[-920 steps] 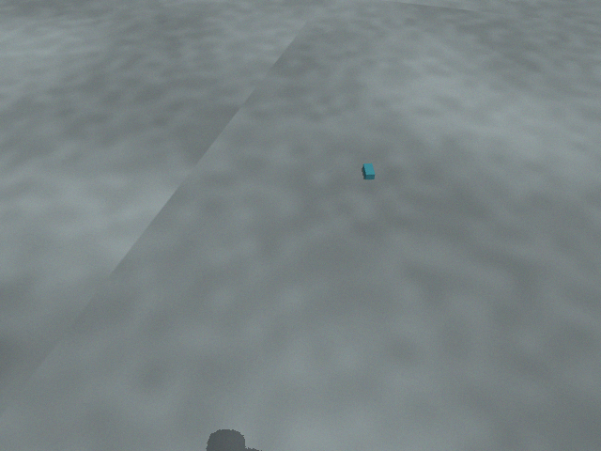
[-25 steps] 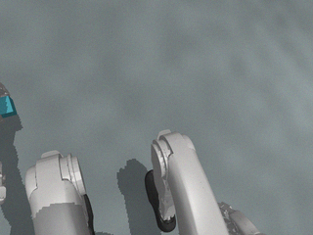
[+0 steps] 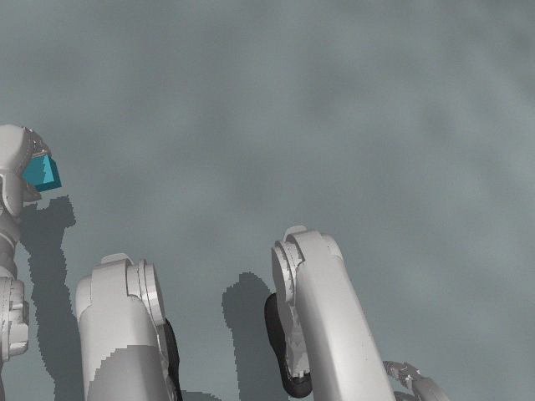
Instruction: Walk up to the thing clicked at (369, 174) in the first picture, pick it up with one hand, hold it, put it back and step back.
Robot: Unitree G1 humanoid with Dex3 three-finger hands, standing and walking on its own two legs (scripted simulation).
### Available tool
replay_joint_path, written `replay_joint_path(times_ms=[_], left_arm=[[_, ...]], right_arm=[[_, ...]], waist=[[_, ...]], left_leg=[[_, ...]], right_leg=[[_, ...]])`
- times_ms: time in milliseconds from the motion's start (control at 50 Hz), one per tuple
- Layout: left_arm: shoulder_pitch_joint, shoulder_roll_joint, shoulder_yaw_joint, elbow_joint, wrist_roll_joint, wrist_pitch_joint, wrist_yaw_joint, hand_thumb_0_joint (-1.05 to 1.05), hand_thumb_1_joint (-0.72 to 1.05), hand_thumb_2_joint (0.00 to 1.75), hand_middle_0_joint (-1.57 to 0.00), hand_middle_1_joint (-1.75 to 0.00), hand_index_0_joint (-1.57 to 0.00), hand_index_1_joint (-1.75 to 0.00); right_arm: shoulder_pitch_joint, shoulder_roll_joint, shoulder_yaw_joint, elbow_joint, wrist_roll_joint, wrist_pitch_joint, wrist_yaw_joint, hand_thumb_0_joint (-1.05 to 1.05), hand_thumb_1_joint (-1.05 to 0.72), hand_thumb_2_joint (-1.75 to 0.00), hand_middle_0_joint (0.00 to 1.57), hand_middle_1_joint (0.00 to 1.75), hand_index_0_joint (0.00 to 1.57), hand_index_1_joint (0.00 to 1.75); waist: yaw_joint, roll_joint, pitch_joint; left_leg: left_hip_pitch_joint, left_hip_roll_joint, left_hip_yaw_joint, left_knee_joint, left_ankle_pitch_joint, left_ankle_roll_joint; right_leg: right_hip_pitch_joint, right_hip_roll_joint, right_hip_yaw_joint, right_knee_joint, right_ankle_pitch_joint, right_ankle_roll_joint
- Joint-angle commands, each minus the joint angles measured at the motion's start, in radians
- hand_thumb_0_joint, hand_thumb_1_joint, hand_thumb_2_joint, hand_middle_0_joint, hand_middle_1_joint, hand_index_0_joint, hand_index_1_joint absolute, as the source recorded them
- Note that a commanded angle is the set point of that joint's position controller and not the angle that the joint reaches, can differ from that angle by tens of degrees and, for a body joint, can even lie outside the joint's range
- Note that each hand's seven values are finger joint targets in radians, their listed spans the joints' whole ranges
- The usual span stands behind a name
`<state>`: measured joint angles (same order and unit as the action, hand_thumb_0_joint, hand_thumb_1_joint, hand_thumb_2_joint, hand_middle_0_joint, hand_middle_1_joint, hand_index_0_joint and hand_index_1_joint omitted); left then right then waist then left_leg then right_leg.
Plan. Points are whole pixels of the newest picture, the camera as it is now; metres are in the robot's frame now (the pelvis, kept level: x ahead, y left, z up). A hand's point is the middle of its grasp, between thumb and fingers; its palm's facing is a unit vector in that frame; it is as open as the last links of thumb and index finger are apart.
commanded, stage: lift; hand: left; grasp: from above
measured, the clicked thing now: (25, 177) +0.46 +0.32 -0.18
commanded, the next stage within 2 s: hold in 1.52 s
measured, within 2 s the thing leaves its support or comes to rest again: neither
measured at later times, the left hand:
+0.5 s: hand out of the picture +0.38 +0.31 +0.01, palm faces -0.42 -0.12 -0.90, open 7.2 cm
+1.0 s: hand out of the picture +0.34 +0.29 +0.21, palm faces -0.43 -0.14 -0.89, open 7.2 cm
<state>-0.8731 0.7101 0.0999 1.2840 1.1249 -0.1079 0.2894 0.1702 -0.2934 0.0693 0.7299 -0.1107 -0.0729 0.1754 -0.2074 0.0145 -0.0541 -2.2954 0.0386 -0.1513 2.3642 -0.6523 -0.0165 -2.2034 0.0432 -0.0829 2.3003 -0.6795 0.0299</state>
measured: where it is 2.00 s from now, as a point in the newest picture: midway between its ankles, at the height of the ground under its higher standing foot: (231, 377)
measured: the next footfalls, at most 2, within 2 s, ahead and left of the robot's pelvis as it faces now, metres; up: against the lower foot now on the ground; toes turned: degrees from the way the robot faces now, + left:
none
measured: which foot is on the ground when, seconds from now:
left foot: down 0.00-1.00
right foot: down 0.00-1.00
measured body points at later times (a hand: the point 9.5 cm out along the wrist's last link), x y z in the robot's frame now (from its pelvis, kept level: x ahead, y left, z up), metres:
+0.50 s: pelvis +0.00 +0.00 +0.11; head +0.17 +0.05 +0.52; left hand +0.40 +0.32 +0.06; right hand +0.13 -0.26 -0.02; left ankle +0.08 +0.13 -0.31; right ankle +0.10 -0.12 -0.31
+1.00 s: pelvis +0.02 +0.01 +0.29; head +0.11 +0.03 +0.73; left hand +0.36 +0.30 +0.26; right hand +0.16 -0.24 +0.17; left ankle +0.08 +0.13 -0.31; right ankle +0.10 -0.12 -0.31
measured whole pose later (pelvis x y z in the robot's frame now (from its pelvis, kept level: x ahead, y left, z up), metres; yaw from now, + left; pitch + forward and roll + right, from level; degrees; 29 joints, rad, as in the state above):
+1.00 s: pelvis +0.02 +0.01 +0.29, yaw +6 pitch +20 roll -3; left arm -0.36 0.46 -0.13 0.76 0.98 0.06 0.10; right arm 0.21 -0.24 -0.01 0.71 0.04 -0.01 -0.05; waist -0.08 0.04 -0.16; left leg -1.21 0.05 -0.03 1.37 -0.51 0.00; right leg -1.15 0.02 -0.01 1.33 -0.52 0.02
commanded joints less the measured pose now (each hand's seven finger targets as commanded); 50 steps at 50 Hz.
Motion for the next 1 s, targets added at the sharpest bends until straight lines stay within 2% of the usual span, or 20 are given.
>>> replay_joint_path(times_ms=[0, 100, 140, 220, 240, 300, 360, 380, 420, 500, 540, 560, 580, 720, 760, 800, 840, 880, 920, 980], left_arm=[[-0.284, 0.291, 0.034, -0.244, -0.018, 0.019, -0.001, 0.0, 0.91, 0.22, -1.28, -0.14, -1.29, -0.13], [-0.202, 0.26, 0.03, -0.334, -0.031, 0.024, -0.046, 0.0, 0.91, 0.25, -1.26, -0.18, -1.28, -0.17], [-0.195, 0.233, 0.013, -0.368, -0.039, 0.027, -0.065, 0.0, 0.91, 0.28, -1.26, -0.21, -1.27, -0.2], [-0.151, 0.206, -0.002, -0.443, -0.06, 0.031, -0.092, 0.0, 0.88, 0.29, -1.24, -0.21, -1.25, -0.2], [-0.151, 0.22, 0.005, -0.486, -0.063, 0.031, -0.099, 0.0, 0.86, 0.3, -1.23, -0.21, -1.23, -0.2], [-0.098, 0.157, -0.028, -0.531, -0.084, 0.038, -0.116, 0.0, 0.87, 0.31, -1.23, -0.23, -1.24, -0.21], [-0.076, 0.175, -0.011, -0.6, -0.099, 0.05, -0.122, 0.0, 0.86, 0.27, -1.19, -0.24, -1.22, -0.22], [-0.07, 0.153, -0.032, -0.62, -0.104, 0.054, -0.126, 0.0, 0.85, 0.28, -1.19, -0.25, -1.21, -0.23], [-0.027, 0.144, -0.028, -0.644, -0.106, 0.068, -0.131, 0.0, 0.87, 0.27, -1.21, -0.23, -1.23, -0.21], [0.023, 0.121, -0.042, -0.697, -0.12, 0.099, -0.139, 0.0, 0.88, 0.27, -1.22, -0.22, -1.24, -0.21], [0.04, 0.13, -0.029, -0.731, -0.131, 0.113, -0.142, 0.0, 0.89, 0.28, -1.23, -0.22, -1.24, -0.21], [0.05, 0.082, -0.068, -0.737, -0.134, 0.12, -0.146, 0.0, 0.87, 0.28, -1.22, -0.22, -1.24, -0.2], [0.055, 0.084, -0.066, -0.754, -0.139, 0.126, -0.149, 0.0, 0.87, 0.26, -1.21, -0.22, -1.23, -0.2], [0.165, 0.049, -0.077, -0.796, -0.146, 0.159, -0.154, 0.0, 0.88, 0.29, -1.22, -0.24, -1.24, -0.22], [0.197, 0.021, -0.095, -0.773, -0.149, 0.168, -0.154, 0.0, 0.86, 0.28, -1.22, -0.22, -1.23, -0.21], [0.202, -0.009, -0.122, -0.757, -0.143, 0.173, -0.152, 0.0, 0.86, 0.25, -1.21, -0.2, -1.22, -0.19], [0.216, 0.007, -0.105, -0.751, -0.14, 0.173, -0.147, 0.0, 0.83, 0.27, -1.19, -0.22, -1.2, -0.21], [0.204, -0.06, -0.159, -0.724, -0.143, 0.171, -0.151, 0.0, 0.84, 0.27, -1.2, -0.22, -1.21, -0.21], [0.218, -0.048, -0.153, -0.694, -0.14, 0.169, -0.147, 0.0, 0.83, 0.26, -1.19, -0.21, -1.2, -0.2], [0.223, -0.072, -0.171, -0.673, -0.137, 0.163, -0.139, 0.0, 0.8, 0.28, -1.17, -0.24, -1.18, -0.23]], right_arm=[[0.193, -0.233, -0.104, -0.032, 0.022, 0.012, -0.022, 0.0, -0.91, -0.9, 0.2, 0.3, 0.2, 0.3], [0.188, -0.216, -0.128, -0.052, 0.045, 0.034, -0.038, 0.0, -0.91, -0.9, 0.2, 0.3, 0.2, 0.3], [0.183, -0.211, -0.136, -0.064, 0.054, 0.041, -0.048, 0.0, -0.91, -0.9, 0.2, 0.3, 0.2, 0.3], [0.17, -0.2, -0.148, -0.084, 0.067, 0.053, -0.068, 0.0, -0.9, -0.9, 0.2, 0.3, 0.2, 0.3], [0.167, -0.202, -0.149, -0.092, 0.072, 0.055, -0.074, 0.0, -0.9, -0.9, 0.2, 0.3, 0.2, 0.3], [0.16, -0.187, -0.155, -0.103, 0.081, 0.057, -0.089, 0.0, -0.9, -0.9, 0.2, 0.3, 0.2, 0.3], [0.148, -0.187, -0.162, -0.117, 0.094, 0.061, -0.106, 0.0, -0.9, -0.9, 0.2, 0.3, 0.2, 0.3], [0.142, -0.184, -0.163, -0.118, 0.096, 0.061, -0.111, 0.0, -0.9, -0.9, 0.2, 0.3, 0.2, 0.3], [0.134, -0.183, -0.167, -0.122, 0.105, 0.063, -0.12, 0.0, -0.9, -0.9, 0.2, 0.3, 0.2, 0.3], [0.113, -0.158, -0.162, -0.137, 0.111, 0.07, -0.14, 0.0, -0.9, -0.9, 0.2, 0.3, 0.2, 0.3], [0.101, -0.156, -0.162, -0.139, 0.116, 0.072, -0.152, 0.0, -0.9, -0.9, 0.2, 0.3, 0.2, 0.3], [0.095, -0.147, -0.16, -0.141, 0.117, 0.071, -0.158, 0.0, -0.9, -0.9, 0.2, 0.3, 0.2, 0.3], [0.091, -0.145, -0.158, -0.141, 0.121, 0.071, -0.164, 0.0, -0.89, -0.9, 0.2, 0.3, 0.2, 0.3], [0.066, -0.123, -0.144, -0.139, 0.139, 0.071, -0.2, 0.0, -0.89, -0.9, 0.2, 0.3, 0.2, 0.3], [0.056, -0.122, -0.141, -0.131, 0.144, 0.068, -0.211, 0.0, -0.89, -0.9, 0.2, 0.3, 0.2, 0.3], [0.057, -0.115, -0.139, -0.125, 0.148, 0.063, -0.22, 0.0, -0.89, -0.9, 0.2, 0.3, 0.2, 0.3], [0.063, -0.113, -0.14, -0.113, 0.15, 0.055, -0.228, 0.0, -0.89, -0.9, 0.2, 0.3, 0.2, 0.3], [0.07, -0.105, -0.138, -0.105, 0.151, 0.046, -0.233, 0.0, -0.89, -0.9, 0.2, 0.3, 0.2, 0.3], [0.08, -0.106, -0.14, -0.097, 0.155, 0.036, -0.239, 0.0, -0.89, -0.9, 0.2, 0.3, 0.2, 0.3], [0.082, -0.099, -0.14, -0.094, 0.153, 0.022, -0.243, 0.0, -0.89, -0.9, 0.2, 0.3, 0.2, 0.3]], waist=[[0.027, 0.284, -0.754], [0.064, 0.252, -0.773], [0.057, 0.242, -0.755], [0.066, 0.22, -0.725], [0.077, 0.217, -0.745], [0.079, 0.195, -0.747], [0.092, 0.199, -0.745], [0.09, 0.205, -0.741], [0.101, 0.21, -0.756], [0.099, 0.166, -0.726], [0.11, 0.16, -0.732], [0.102, 0.166, -0.721], [0.101, 0.16, -0.707], [0.115, 0.14, -0.626], [0.122, 0.132, -0.572], [0.11, 0.118, -0.523], [0.122, 0.109, -0.506], [0.111, 0.109, -0.47], [0.118, 0.085, -0.445], [0.13, 0.088, -0.432]], left_leg=[[0.568, -0.027, 0.106, -0.286, 0.162, 0.043], [0.608, -0.03, 0.114, -0.348, 0.147, 0.047], [0.627, -0.028, 0.105, -0.381, 0.132, 0.047], [0.664, -0.025, 0.092, -0.453, 0.068, 0.048], [0.674, -0.027, 0.098, -0.46, 0.071, 0.05], [0.708, -0.029, 0.105, -0.502, 0.082, 0.051], [0.771, -0.026, 0.085, -0.578, 0.056, 0.048], [0.793, -0.025, 0.082, -0.599, 0.053, 0.046], [0.854, -0.023, 0.071, -0.647, 0.066, 0.043], [0.91, -0.026, 0.095, -0.709, 0.081, 0.046], [0.96, -0.026, 0.099, -0.755, 0.074, 0.047], [0.988, -0.025, 0.1, -0.782, 0.07, 0.044], [1.01, -0.023, 0.094, -0.813, 0.062, 0.044], [1.172, -0.028, 0.108, -0.99, 0.083, 0.041], [1.235, -0.019, 0.086, -1.064, 0.064, 0.036], [1.28, -0.018, 0.086, -1.114, 0.072, 0.033], [1.329, -0.017, 0.091, -1.157, 0.106, 0.03], [1.381, -0.015, 0.09, -1.203, 0.128, 0.027], [1.415, -0.018, 0.098, -1.242, 0.153, 0.027], [1.482, -0.022, 0.108, -1.303, 0.186, 0.025]], right_leg=[[0.383, 0.02, -0.056, -0.294, 0.221, -0.067], [0.421, 0.016, -0.036, -0.349, 0.199, -0.069], [0.413, 0.014, -0.038, -0.369, 0.189, -0.069], [0.432, 0.014, -0.032, -0.426, 0.132, -0.068], [0.449, 0.013, -0.025, -0.444, 0.129, -0.068], [0.495, 0.011, -0.015, -0.496, 0.137, -0.065], [0.529, 0.009, -0.017, -0.533, 0.122, -0.062], [0.55, 0.008, -0.014, -0.548, 0.127, -0.062], [0.582, 0.005, -0.014, -0.568, 0.149, -0.06], [0.685, 0.006, 0.005, -0.679, 0.145, -0.056], [0.739, 0.005, 0.015, -0.729, 0.131, -0.054], [0.761, 0.007, 0.017, -0.749, 0.134, -0.053], [0.781, 0.005, 0.016, -0.771, 0.133, -0.052], [0.974, 0.003, 0.042, -0.949, 0.142, -0.049], [1.001, 0.005, 0.037, -0.986, 0.144, -0.048], [1.041, 0.007, 0.041, -1.04, 0.148, -0.05], [1.098, 0.005, 0.049, -1.086, 0.166, -0.051], [1.125, 0.006, 0.052, -1.129, 0.185, -0.053], [1.185, 0.007, 0.059, -1.185, 0.198, -0.053], [1.265, 0.007, 0.069, -1.254, 0.225, -0.053]])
